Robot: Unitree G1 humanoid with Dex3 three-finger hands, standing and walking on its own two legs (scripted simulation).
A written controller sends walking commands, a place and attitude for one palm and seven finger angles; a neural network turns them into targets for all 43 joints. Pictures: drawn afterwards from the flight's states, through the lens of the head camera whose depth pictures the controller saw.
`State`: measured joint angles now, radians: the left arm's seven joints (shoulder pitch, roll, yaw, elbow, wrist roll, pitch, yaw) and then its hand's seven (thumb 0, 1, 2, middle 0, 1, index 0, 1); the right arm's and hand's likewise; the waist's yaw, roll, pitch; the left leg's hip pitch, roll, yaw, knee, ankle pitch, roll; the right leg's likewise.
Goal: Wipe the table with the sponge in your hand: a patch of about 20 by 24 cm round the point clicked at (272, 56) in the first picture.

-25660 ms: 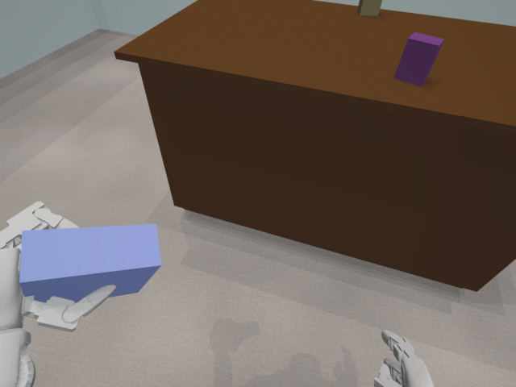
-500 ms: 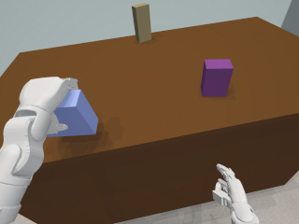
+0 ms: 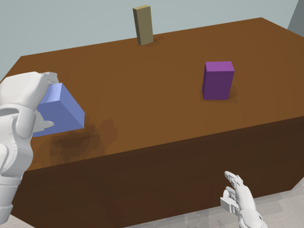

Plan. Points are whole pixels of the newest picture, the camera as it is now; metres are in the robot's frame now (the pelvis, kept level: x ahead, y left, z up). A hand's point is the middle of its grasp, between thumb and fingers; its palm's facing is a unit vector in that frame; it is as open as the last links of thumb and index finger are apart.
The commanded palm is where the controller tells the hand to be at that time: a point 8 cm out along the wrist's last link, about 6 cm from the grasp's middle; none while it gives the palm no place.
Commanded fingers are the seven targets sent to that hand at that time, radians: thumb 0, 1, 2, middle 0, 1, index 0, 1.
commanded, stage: move the sponge above the wiping area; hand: left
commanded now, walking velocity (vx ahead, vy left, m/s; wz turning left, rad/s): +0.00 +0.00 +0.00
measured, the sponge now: (51, 116) +0.28 +0.32 +0.18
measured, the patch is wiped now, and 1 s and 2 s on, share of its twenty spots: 0.00 0.00 0.00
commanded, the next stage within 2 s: lower the sponge onto the table in 0.76 s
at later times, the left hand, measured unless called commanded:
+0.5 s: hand (31, 107) +0.26 +0.34 +0.22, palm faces +0.15 +0.01 -0.99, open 9.1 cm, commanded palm +0.22 +0.32 +0.28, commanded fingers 0.00 0.10 1.30 -1.20 -1.60 -1.20 -1.60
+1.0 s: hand (35, 118) +0.25 +0.33 +0.20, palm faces +0.08 -0.02 -1.00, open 9.1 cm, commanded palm +0.22 +0.32 +0.28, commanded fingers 0.00 0.10 1.30 -1.20 -1.60 -1.20 -1.60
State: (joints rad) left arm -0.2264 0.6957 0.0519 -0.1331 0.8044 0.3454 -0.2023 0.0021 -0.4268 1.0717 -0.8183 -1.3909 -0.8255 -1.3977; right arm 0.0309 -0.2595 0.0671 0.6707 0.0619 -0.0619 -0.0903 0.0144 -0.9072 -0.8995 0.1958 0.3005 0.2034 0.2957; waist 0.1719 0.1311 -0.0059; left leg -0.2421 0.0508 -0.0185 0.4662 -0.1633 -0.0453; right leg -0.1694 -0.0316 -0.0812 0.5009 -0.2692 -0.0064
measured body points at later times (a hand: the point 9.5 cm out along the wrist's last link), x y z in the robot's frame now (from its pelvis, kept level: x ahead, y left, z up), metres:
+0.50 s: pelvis +0.00 +0.01 +0.00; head -0.01 -0.05 +0.45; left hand +0.25 +0.34 +0.28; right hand +0.26 -0.19 -0.08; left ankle +0.06 +0.15 -0.74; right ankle +0.00 -0.12 -0.74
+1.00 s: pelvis +0.00 +0.01 +0.00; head -0.02 -0.04 +0.45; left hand +0.24 +0.33 +0.25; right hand +0.26 -0.16 -0.06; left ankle +0.06 +0.15 -0.74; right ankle +0.00 -0.12 -0.74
